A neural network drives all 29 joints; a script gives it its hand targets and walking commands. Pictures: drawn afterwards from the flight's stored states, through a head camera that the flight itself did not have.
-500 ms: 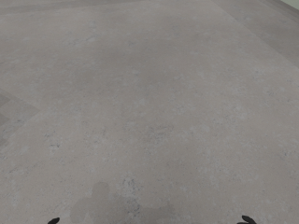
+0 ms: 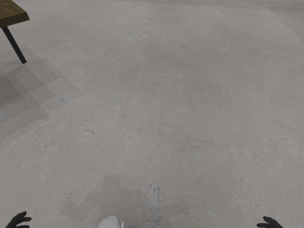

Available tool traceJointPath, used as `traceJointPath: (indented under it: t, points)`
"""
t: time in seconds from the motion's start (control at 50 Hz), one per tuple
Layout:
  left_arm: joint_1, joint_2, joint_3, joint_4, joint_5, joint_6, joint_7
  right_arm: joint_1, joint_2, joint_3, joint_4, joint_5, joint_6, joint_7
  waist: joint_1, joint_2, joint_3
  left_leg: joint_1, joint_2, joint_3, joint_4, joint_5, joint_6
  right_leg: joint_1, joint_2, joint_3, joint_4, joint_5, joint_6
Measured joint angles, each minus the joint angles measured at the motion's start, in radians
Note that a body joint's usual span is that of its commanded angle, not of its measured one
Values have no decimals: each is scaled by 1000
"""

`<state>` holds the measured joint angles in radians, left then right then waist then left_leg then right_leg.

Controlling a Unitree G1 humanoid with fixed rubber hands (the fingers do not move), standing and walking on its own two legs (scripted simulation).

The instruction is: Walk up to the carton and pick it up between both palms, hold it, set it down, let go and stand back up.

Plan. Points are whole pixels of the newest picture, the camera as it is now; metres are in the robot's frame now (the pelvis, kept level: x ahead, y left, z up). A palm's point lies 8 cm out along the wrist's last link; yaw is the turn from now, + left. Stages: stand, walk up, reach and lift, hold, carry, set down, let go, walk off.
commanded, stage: walk up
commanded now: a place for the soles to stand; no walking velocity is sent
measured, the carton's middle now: out of the picture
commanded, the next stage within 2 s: none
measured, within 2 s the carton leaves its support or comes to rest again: neither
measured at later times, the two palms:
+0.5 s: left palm out of the picture +0.10 +0.39 -0.03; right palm (211, 151) +0.35 -0.22 -0.10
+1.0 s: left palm out of the picture +0.23 +0.48 -0.09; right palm (160, 105) +0.54 -0.06 -0.07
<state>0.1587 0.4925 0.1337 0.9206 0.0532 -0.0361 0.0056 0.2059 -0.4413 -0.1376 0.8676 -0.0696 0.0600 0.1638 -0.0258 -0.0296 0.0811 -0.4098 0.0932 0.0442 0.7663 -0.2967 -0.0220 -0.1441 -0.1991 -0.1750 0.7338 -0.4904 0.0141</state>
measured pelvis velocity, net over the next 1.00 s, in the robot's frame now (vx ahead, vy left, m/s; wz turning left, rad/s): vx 0.31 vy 0.17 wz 0.55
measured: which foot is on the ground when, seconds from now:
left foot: down 0.00-0.30, up 0.32-0.68, down 0.70-1.00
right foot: down 0.00-0.00, up 0.02-0.24, down 0.26-0.78, up 0.80-1.00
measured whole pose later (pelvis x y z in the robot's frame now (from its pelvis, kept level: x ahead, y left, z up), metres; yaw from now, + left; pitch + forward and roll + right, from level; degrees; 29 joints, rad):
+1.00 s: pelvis +0.31 +0.17 +0.01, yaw +31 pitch -3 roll +2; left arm 0.23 0.41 0.02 0.82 0.00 -0.10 -0.02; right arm 0.24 -0.40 -0.07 0.78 0.00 -0.02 0.07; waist -0.03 -0.07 0.14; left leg -0.26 -0.07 0.01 0.61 -0.28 0.05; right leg -0.48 -0.12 0.00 0.93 -0.41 -0.02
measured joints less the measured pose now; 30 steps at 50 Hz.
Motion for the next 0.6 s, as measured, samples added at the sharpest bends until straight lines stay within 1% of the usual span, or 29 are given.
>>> traceJointPath:
  t: [0.02,0.04,0.06,0.1,0.12,0.16,0.24,0.26,0.28,0.3,0.32,0.34,0.36,0.4,0.46,0.52,0.56,0.6]
  points:
    - [3,8,3,-1,-4,6,-1,-1,7,1,-8,3,-8,-7,0,-24,-5,-5,-23,14,26,-28,6,-51,-2,48,110,-53,-23]
    - [2,9,1,0,-10,9,-4,0,12,5,-16,12,-13,-11,-9,-32,-7,-8,-38,13,41,-50,16,-99,27,90,211,-103,-39]
    - [-4,7,-8,0,-17,8,-7,2,18,12,-23,23,-14,-15,-19,-35,-5,-5,-51,4,39,-61,27,-144,63,117,290,-123,-48]
    - [-21,0,-27,-3,-31,-4,-13,5,34,29,-32,35,-14,-22,-29,-52,13,32,-82,-5,-11,-45,41,-214,113,141,363,-92,-60]
    - [-28,-7,-35,-6,-38,-12,-14,7,40,39,-37,37,-15,-27,-31,-61,22,54,-99,-7,-44,-34,44,-240,126,143,353,-68,-59]
    - [-33,-28,-50,-17,-47,-27,-15,17,42,52,-50,40,-22,-32,-35,-62,32,87,-124,-19,-96,-18,50,-278,145,132,269,-37,-49]
    - [-16,-63,-67,-29,-44,-46,-16,35,37,55,-86,39,-28,-35,-48,-37,46,135,-164,-55,-141,-22,54,-295,170,118,51,21,-36]
    - [-5,-71,-68,-33,-42,-50,-15,41,33,54,-93,39,-28,-36,-51,-22,45,140,-169,-69,-132,-35,53,-282,179,118,-3,72,-41]
    - [7,-83,-68,-35,-42,-59,-13,47,23,51,-97,42,-27,-38,-50,7,43,140,-165,-89,-106,-57,51,-259,189,106,-42,185,-54]
    - [23,-92,-69,-41,-36,-69,-9,52,15,49,-98,43,-22,-41,-44,39,39,129,-157,-109,-56,-82,62,-237,198,85,-65,267,-64]
    - [42,-96,-68,-50,-28,-77,-4,51,14,46,-92,42,-18,-45,-34,61,31,102,-163,-133,28,-115,65,-223,202,69,-64,258,-73]
    - [58,-97,-66,-54,-24,-80,2,48,15,45,-83,40,-13,-49,-21,76,21,69,-173,-150,123,-130,59,-207,201,59,-63,225,-78]
    - [68,-96,-64,-53,-25,-77,5,46,15,47,-73,39,-11,-53,-8,87,13,38,-176,-151,205,-127,53,-185,196,49,-70,198,-77]
    - [87,-94,-57,-54,-31,-73,10,45,5,52,-58,38,-15,-54,13,113,-4,-17,-161,-145,313,-87,36,-129,184,23,-107,173,-69]
    - [119,-86,-47,-55,-37,-82,13,40,-16,48,-48,39,-23,-47,38,152,-27,-73,-109,-146,329,0,12,-44,173,-19,-174,167,-49]
    - [142,-77,-39,-51,-41,-83,10,12,-35,46,-48,38,-25,-39,49,181,-31,-111,-49,-141,240,64,3,20,166,-57,-211,147,-36]
    - [150,-72,-35,-51,-39,-78,6,-12,-38,46,-50,40,-27,-31,54,188,-27,-125,-15,-123,142,83,1,53,159,-83,-223,129,-26]
    - [155,-68,-37,-54,-39,-75,2,-37,-34,49,-54,41,-28,-22,64,186,-20,-130,10,-95,54,102,8,76,151,-105,-222,106,-13]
